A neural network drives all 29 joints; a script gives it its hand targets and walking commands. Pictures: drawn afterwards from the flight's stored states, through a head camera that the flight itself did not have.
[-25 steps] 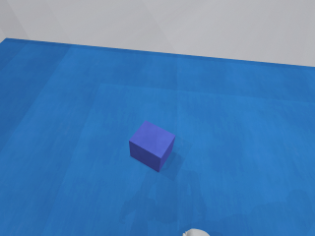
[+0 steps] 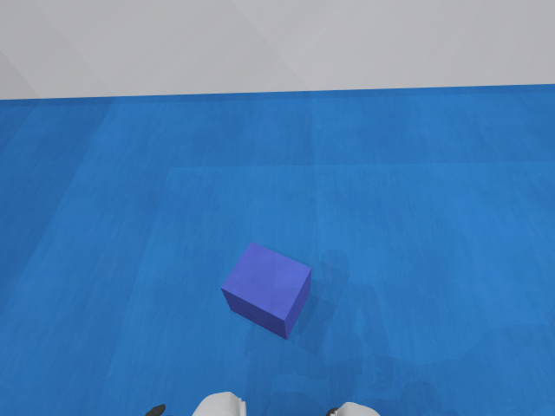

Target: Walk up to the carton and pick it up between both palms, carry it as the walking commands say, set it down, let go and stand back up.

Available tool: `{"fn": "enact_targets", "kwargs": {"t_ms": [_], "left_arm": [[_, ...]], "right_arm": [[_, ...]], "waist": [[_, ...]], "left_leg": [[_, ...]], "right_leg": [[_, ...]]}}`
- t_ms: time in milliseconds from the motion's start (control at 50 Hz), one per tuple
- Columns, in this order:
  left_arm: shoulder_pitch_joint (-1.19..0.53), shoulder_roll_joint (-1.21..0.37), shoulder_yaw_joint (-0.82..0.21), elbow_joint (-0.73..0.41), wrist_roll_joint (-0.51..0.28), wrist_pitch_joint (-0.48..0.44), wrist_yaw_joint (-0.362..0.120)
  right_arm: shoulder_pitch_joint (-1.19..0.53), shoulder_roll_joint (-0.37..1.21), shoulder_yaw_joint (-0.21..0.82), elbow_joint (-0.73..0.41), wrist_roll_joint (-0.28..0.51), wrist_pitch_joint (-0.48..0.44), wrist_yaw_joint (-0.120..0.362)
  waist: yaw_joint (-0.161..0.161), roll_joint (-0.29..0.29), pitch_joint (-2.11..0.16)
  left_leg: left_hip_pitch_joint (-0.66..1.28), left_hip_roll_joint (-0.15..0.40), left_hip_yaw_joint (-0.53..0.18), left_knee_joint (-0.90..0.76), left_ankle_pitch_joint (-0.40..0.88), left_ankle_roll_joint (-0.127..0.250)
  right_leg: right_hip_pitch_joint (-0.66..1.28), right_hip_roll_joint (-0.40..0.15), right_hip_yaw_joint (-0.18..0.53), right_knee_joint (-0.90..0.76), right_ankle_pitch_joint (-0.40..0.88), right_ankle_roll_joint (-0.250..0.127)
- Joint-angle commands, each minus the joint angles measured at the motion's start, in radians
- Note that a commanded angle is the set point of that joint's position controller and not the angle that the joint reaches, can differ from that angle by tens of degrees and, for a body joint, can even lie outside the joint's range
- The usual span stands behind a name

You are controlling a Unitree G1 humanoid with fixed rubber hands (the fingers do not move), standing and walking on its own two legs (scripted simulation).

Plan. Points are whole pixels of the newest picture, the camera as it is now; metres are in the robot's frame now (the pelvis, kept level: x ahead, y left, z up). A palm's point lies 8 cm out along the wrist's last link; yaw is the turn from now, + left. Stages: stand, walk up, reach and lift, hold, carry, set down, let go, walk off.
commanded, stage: walk up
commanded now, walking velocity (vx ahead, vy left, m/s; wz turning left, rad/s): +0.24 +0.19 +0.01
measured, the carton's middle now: (268, 290) +0.57 +0.08 -0.66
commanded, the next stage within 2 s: none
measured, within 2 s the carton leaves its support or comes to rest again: neither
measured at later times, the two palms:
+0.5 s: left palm out of the picture +0.12 +0.27 -0.14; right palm out of the picture +0.11 -0.17 -0.14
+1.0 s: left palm out of the picture +0.10 +0.23 -0.14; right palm out of the picture +0.10 -0.19 -0.14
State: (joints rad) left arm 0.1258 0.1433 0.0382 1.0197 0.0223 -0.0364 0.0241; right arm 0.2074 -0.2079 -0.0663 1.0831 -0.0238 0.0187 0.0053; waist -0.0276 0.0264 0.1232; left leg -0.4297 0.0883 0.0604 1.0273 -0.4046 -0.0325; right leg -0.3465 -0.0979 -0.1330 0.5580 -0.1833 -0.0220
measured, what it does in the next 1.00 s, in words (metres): walks ahead: left foot, then right foot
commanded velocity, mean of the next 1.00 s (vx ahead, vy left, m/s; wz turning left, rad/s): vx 0.06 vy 0.01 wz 0.00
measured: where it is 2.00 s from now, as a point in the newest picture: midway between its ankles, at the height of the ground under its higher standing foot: outside the picture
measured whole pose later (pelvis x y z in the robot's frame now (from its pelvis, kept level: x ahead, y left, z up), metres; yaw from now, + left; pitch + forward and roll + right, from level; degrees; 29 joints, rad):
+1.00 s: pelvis +0.11 +0.02 +0.01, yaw +1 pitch -2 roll +0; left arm 0.24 0.13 0.02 1.18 0.01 -0.01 0.04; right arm 0.27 -0.13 -0.02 1.18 0.00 0.00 -0.04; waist 0.00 0.01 0.05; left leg -0.07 0.07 0.07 0.36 -0.25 -0.05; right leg -0.16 0.02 -0.08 0.39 -0.21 -0.05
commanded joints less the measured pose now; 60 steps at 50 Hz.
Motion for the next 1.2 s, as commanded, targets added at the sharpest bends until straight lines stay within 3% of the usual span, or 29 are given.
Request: {"fn": "enact_targets", "kwargs": {"t_ms": [0, 40, 60, 80, 100, 120, 140, 160, 180, 200, 220, 240, 260, 280, 300, 320, 380, 400, 420, 440, 460, 480, 500, 620, 780, 1180], "left_arm": [[0.073, 0.207, 0.049, -0.033, 0.004, 0.008, 0.001], [0.044, 0.192, 0.047, -0.046, 0.004, 0.016, -0.011], [0.041, 0.191, 0.049, -0.048, 0.000, 0.020, -0.018], [0.035, 0.189, 0.050, -0.046, -0.006, 0.027, -0.023], [0.032, 0.182, 0.049, -0.041, -0.010, 0.035, -0.026], [0.042, 0.163, 0.041, -0.042, -0.012, 0.038, -0.028], [0.039, 0.103, 0.021, -0.066, -0.014, 0.040, -0.032], [0.012, 0.064, 0.004, -0.097, -0.014, 0.052, -0.025], [-0.032, 0.138, 0.026, -0.105, -0.018, 0.058, -0.017], [0.004, 0.143, 0.028, -0.074, -0.013, 0.058, -0.023], [0.051, 0.138, 0.031, -0.045, -0.004, 0.050, -0.028], [0.099, 0.146, 0.037, -0.013, 0.000, 0.045, -0.029], [0.127, 0.129, 0.036, 0.021, -0.001, 0.046, -0.027], [0.141, 0.096, 0.027, 0.045, -0.017, 0.051, -0.020], [0.121, 0.077, 0.019, 0.040, -0.031, 0.053, -0.011], [0.121, 0.074, 0.014, 0.036, -0.036, 0.055, -0.004], [0.143, 0.084, 0.006, 0.047, -0.036, 0.067, 0.007], [0.157, 0.097, 0.004, 0.051, -0.028, 0.062, 0.009], [0.167, 0.132, 0.008, 0.057, -0.013, 0.051, 0.013], [0.157, 0.165, 0.012, 0.054, -0.006, 0.040, 0.014], [0.143, 0.158, 0.008, 0.061, -0.014, 0.039, 0.010], [0.121, 0.152, 0.008, 0.066, -0.010, 0.041, 0.005], [0.123, 0.121, 0.002, 0.076, -0.008, 0.040, 0.005], [0.126, 0.110, 0.007, 0.087, -0.018, 0.023, 0.018], [0.136, 0.087, 0.002, 0.111, -0.015, 0.020, 0.018], [0.224, 0.059, -0.011, 0.141, -0.009, 0.015, 0.019]], "right_arm": [[0.099, -0.005, 0.004, -0.047, -0.004, 0.014, 0.010], [0.101, 0.012, 0.017, -0.069, 0.004, 0.004, 0.016], [0.103, 0.014, 0.019, -0.078, 0.004, -0.003, 0.017], [0.114, 0.011, 0.019, -0.081, 0.000, -0.013, 0.015], [0.150, -0.010, 0.011, -0.075, -0.005, -0.024, 0.010], [0.202, -0.054, -0.004, -0.064, -0.014, -0.035, 0.001], [0.267, -0.148, -0.025, -0.057, -0.028, -0.044, -0.010], [0.254, -0.241, -0.035, -0.077, -0.021, -0.051, -0.022], [0.171, -0.226, -0.034, -0.071, -0.008, -0.046, -0.031], [0.099, -0.174, -0.015, -0.092, -0.002, -0.053, -0.028], [0.092, -0.160, -0.013, -0.095, 0.002, -0.059, -0.025], [0.074, -0.139, -0.011, -0.105, 0.005, -0.064, -0.025], [0.057, -0.099, 0.002, -0.116, 0.008, -0.073, -0.027], [0.018, -0.049, 0.024, -0.120, 0.006, -0.080, -0.033], [0.015, -0.060, 0.020, -0.112, 0.002, -0.083, -0.037], [0.035, -0.083, 0.014, -0.098, 0.003, -0.081, -0.039], [0.053, -0.095, 0.012, -0.074, 0.011, -0.058, -0.046], [0.045, -0.103, 0.010, -0.071, 0.017, -0.048, -0.045], [0.061, -0.084, 0.015, -0.070, 0.025, -0.044, -0.043], [0.095, -0.064, 0.020, -0.066, 0.031, -0.041, -0.042], [0.110, -0.046, 0.024, -0.047, 0.035, -0.034, -0.040], [0.123, -0.030, 0.030, -0.039, 0.034, -0.030, -0.044], [0.109, -0.037, 0.029, -0.030, 0.029, -0.027, -0.047], [0.127, -0.038, 0.022, 0.015, 0.029, -0.037, -0.043], [0.143, -0.010, 0.031, 0.065, 0.024, -0.031, -0.046], [0.172, 0.016, 0.045, 0.108, 0.024, -0.024, -0.052]], "waist": [[0.017, -0.209, -0.107], [0.015, -0.298, -0.124], [0.016, -0.308, -0.135], [0.004, -0.278, -0.147], [-0.022, -0.204, -0.162], [-0.054, -0.075, -0.166], [-0.091, 0.206, -0.136], [-0.091, 0.365, -0.078], [-0.063, 0.272, 0.013], [-0.019, 0.227, 0.029], [-0.007, 0.224, 0.001], [0.008, 0.187, -0.022], [0.018, 0.128, -0.043], [0.045, 0.091, -0.048], [0.044, 0.119, -0.067], [0.037, 0.150, -0.108], [0.041, 0.143, -0.166], [0.058, 0.094, -0.162], [0.057, 0.010, -0.172], [0.034, -0.058, -0.177], [0.021, -0.076, -0.149], [0.026, -0.138, -0.088], [0.038, -0.122, -0.058], [0.038, -0.072, -0.113], [0.033, -0.031, -0.082], [0.030, -0.027, -0.028]], "left_leg": [[0.038, 0.023, -0.013, -0.176, 0.045, -0.002], [0.130, -0.011, 0.024, -0.312, 0.077, 0.000], [0.187, -0.029, 0.039, -0.374, 0.110, -0.002], [0.272, -0.048, 0.057, -0.448, 0.158, -0.003], [0.383, -0.069, 0.067, -0.510, 0.168, 0.000], [0.478, -0.046, 0.036, -0.570, 0.126, 0.012], [0.478, 0.147, -0.214, -0.790, -0.100, 0.056], [0.346, 0.335, -0.483, -0.997, -0.357, 0.119], [0.209, 0.332, -0.435, -0.998, -0.313, 0.172], [0.225, 0.270, -0.363, -0.967, -0.200, 0.155], [0.272, 0.243, -0.319, -0.938, -0.108, 0.158], [0.275, 0.213, -0.249, -0.903, 0.017, 0.158], [0.269, 0.188, -0.188, -0.858, 0.214, 0.153], [0.228, 0.158, -0.103, -0.761, 0.674, 0.157], [0.255, 0.153, -0.066, -0.676, 1.005, 0.165], [0.296, 0.162, -0.065, -0.650, 1.064, 0.174], [0.314, 0.161, -0.110, -0.633, 0.821, 0.169], [0.275, 0.140, -0.109, -0.632, 0.685, 0.135], [0.221, 0.099, -0.096, -0.621, 0.538, 0.089], [0.197, 0.053, -0.074, -0.626, 0.371, 0.060], [0.214, 0.010, -0.064, -0.684, 0.262, 0.044], [0.239, 0.015, -0.062, -0.710, 0.243, 0.039], [0.268, 0.024, -0.071, -0.696, 0.273, 0.041], [0.307, 0.035, -0.062, -0.703, 0.359, 0.031], [0.313, 0.037, -0.051, -0.726, 0.311, 0.022], [0.294, 0.041, -0.040, -0.724, 0.248, 0.016]], "right_leg": [[0.050, -0.243, 0.221, -0.345, -0.085, -0.107], [0.011, -0.195, 0.171, -0.368, -0.211, -0.089], [-0.007, -0.185, 0.168, -0.367, -0.239, -0.082], [-0.043, -0.166, 0.156, -0.339, -0.276, -0.075], [-0.095, -0.128, 0.130, -0.259, -0.314, -0.062], [-0.169, -0.088, 0.091, -0.155, -0.346, -0.035], [-0.259, -0.004, -0.002, 0.074, -0.345, 0.017], [-0.309, 0.050, 0.049, 0.271, -0.313, 0.054], [-0.260, -0.004, 0.151, 0.304, -0.242, 0.055], [-0.237, -0.002, 0.121, 0.331, -0.208, 0.058], [-0.256, 0.007, 0.092, 0.384, -0.198, 0.054], [-0.223, -0.003, 0.091, 0.395, -0.169, 0.054], [-0.162, 0.001, 0.089, 0.366, -0.152, 0.054], [-0.047, 0.016, 0.099, 0.275, -0.180, 0.053], [-0.009, 0.035, 0.089, 0.209, -0.228, 0.051], [0.005, 0.047, 0.083, 0.168, -0.229, 0.055], [0.108, 0.056, 0.078, -0.020, -0.117, 0.050], [0.179, 0.040, 0.090, -0.153, 0.054, 0.044], [0.265, -0.026, 0.140, -0.174, 0.244, 0.038], [0.288, -0.086, 0.180, -0.164, 0.363, 0.019], [0.240, -0.068, 0.158, -0.159, 0.323, 0.006], [0.154, -0.057, 0.184, -0.177, 0.219, -0.008], [0.125, -0.044, 0.186, -0.203, 0.186, -0.009], [0.219, -0.038, 0.179, -0.214, 0.316, -0.027], [0.206, -0.024, 0.179, -0.249, 0.232, -0.031], [0.177, -0.002, 0.191, -0.268, 0.138, -0.025]]}}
